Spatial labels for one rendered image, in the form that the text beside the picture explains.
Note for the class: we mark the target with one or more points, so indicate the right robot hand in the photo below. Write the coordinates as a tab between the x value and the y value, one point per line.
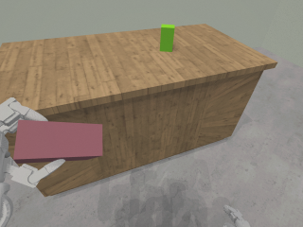
236	217

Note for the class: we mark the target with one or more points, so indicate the table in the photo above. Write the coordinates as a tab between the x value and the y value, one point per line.
151	104

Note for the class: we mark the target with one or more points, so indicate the left robot hand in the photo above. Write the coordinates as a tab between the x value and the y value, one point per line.
10	112

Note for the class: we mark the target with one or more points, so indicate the left robot forearm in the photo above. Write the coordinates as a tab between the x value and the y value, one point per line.
6	205

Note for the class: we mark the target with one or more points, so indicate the sponge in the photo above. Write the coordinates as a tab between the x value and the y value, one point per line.
47	141

